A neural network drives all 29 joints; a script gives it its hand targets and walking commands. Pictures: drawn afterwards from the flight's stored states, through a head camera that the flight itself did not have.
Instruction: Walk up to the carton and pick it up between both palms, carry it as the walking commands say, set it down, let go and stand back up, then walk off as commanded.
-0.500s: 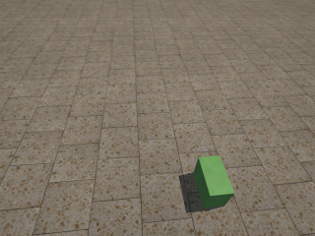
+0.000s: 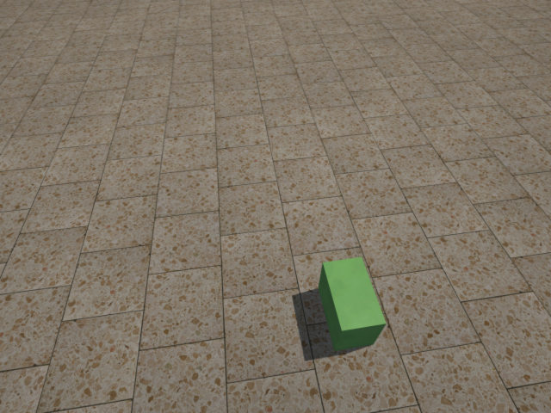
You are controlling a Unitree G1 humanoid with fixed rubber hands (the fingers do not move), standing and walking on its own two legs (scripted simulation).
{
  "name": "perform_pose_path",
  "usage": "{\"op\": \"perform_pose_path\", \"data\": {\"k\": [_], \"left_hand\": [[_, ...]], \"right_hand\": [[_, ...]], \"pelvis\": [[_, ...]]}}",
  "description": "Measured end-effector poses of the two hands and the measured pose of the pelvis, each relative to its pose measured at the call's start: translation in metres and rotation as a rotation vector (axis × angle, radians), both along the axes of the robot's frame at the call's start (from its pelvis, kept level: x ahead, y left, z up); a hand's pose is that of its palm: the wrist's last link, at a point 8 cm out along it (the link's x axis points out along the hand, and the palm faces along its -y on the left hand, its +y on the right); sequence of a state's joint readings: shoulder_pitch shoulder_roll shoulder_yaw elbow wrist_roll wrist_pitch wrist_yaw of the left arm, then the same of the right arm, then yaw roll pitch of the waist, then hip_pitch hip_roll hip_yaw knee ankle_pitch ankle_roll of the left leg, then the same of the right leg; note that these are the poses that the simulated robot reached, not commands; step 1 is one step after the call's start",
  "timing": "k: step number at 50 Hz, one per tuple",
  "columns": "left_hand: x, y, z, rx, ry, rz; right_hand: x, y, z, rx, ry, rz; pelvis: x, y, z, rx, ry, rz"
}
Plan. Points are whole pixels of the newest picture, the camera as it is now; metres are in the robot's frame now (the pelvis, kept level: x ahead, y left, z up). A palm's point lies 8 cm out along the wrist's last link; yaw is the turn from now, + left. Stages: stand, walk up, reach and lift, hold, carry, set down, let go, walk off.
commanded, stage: walk up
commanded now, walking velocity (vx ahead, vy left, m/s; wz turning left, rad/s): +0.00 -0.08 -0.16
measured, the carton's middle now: (348, 303) +0.57 -0.26 -0.66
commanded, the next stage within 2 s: none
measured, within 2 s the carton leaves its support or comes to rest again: neither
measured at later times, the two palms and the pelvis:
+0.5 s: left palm out of the picture +0.12 +0.12 -0.13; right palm out of the picture -0.02 -0.36 -0.15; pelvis +0.01 -0.12 -0.02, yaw -3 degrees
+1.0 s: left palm out of the picture +0.13 -0.06 -0.14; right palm out of the picture +0.07 -0.55 -0.14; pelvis +0.05 -0.29 -0.02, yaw +3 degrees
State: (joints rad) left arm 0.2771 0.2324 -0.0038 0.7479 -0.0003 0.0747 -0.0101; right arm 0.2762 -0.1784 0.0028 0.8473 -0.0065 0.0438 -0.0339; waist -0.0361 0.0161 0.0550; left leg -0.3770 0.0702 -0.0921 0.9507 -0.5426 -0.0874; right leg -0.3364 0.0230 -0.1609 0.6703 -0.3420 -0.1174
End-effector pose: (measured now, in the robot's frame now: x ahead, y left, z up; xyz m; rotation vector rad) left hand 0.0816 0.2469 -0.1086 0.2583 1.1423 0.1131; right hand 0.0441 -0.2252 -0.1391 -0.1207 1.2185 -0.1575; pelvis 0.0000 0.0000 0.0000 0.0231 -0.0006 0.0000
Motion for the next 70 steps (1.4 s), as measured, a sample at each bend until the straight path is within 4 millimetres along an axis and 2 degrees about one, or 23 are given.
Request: {"op": "perform_pose_path", "data": {"k": [7, 16, 18, 20, 23, 26, 29, 33, 40, 44, 47, 49, 52, 54, 59, 63, 67, 70], "left_hand": [[0.003, -0.034, 0.007, 0.015, 0.023, -0.015], [0.007, -0.073, -0.004, -0.018, 0.008, -0.029], [0.01, -0.081, -0.011, -0.03, 0.012, -0.042], [0.02, -0.088, -0.024, -0.028, -0.001, -0.059], [0.033, -0.107, -0.026, -0.026, -0.038, -0.063], [0.043, -0.137, -0.026, -0.038, -0.045, -0.079], [0.045, -0.17, -0.031, -0.041, -0.038, -0.084], [0.033, -0.206, -0.021, -0.064, -0.04, -0.011], [0.006, -0.25, -0.016, -0.078, 0.016, 0.059], [0.004, -0.274, -0.021, -0.096, 0.016, 0.084], [0.018, -0.292, -0.024, -0.109, -0.002, 0.079], [0.035, -0.3, -0.032, -0.099, -0.018, 0.047], [0.063, -0.317, -0.025, -0.075, -0.068, 0.032], [0.079, -0.332, -0.018, -0.061, -0.086, 0.021], [0.101, -0.379, -0.015, -0.04, -0.077, 0.009], [0.102, -0.412, 0.001, -0.041, -0.079, 0.058], [0.096, -0.434, 0.013, -0.021, -0.065, 0.077], [0.096, -0.449, 0.02, -0.019, -0.061, 0.083]], "right_hand": [[-0.001, -0.032, 0.0, 0.017, 0.027, -0.014], [-0.01, -0.068, 0.0, -0.015, 0.043, -0.04], [-0.019, -0.08, 0.002, -0.051, 0.038, -0.062], [-0.038, -0.095, -0.009, -0.094, 0.055, -0.086], [-0.061, -0.117, -0.012, -0.104, 0.105, -0.102], [-0.062, -0.146, -0.012, -0.107, 0.11, -0.114], [-0.055, -0.178, -0.017, -0.103, 0.111, -0.109], [-0.034, -0.21, -0.007, -0.099, 0.119, -0.042], [0.021, -0.255, 0.008, -0.113, 0.052, 0.031], [0.042, -0.28, 0.013, -0.129, 0.026, 0.053], [0.048, -0.3, 0.018, -0.147, 0.009, 0.047], [0.037, -0.316, 0.007, -0.158, 0.007, 0.02], [0.021, -0.334, -0.001, -0.137, 0.056, -0.001], [0.023, -0.348, -0.003, -0.119, 0.069, -0.012], [0.047, -0.392, -0.01, -0.083, 0.077, -0.011], [0.074, -0.414, -0.002, -0.05, 0.079, 0.035], [0.102, -0.431, 0.005, -0.021, 0.043, 0.056], [0.111, -0.445, 0.015, -0.025, 0.025, 0.057]], "pelvis": [[0.002, -0.033, 0.005, 0.016, 0.029, -0.014], [0.0, -0.065, 0.0, -0.009, 0.016, -0.032], [0.0, -0.072, -0.003, -0.016, 0.006, -0.044], [-0.002, -0.078, -0.017, -0.02, -0.003, -0.052], [0.001, -0.1, -0.021, 0.004, -0.031, -0.053], [0.006, -0.128, -0.022, -0.002, -0.009, -0.063], [0.009, -0.161, -0.026, -0.005, -0.003, -0.066], [0.014, -0.193, -0.015, 0.004, 0.009, -0.002], [0.02, -0.238, -0.002, -0.008, 0.029, 0.053], [0.028, -0.261, -0.003, -0.026, 0.022, 0.073], [0.038, -0.278, -0.003, -0.031, 0.015, 0.073], [0.042, -0.288, -0.014, -0.044, 0.013, 0.059], [0.056, -0.308, -0.016, -0.015, -0.011, 0.056], [0.067, -0.325, -0.015, -0.007, -0.005, 0.047], [0.089, -0.373, -0.015, 0.004, 0.002, 0.037], [0.099, -0.399, -0.002, 0.025, 0.011, 0.076], [0.103, -0.42, 0.01, 0.041, 0.008, 0.08], [0.106, -0.435, 0.018, 0.036, -0.006, 0.078]]}}
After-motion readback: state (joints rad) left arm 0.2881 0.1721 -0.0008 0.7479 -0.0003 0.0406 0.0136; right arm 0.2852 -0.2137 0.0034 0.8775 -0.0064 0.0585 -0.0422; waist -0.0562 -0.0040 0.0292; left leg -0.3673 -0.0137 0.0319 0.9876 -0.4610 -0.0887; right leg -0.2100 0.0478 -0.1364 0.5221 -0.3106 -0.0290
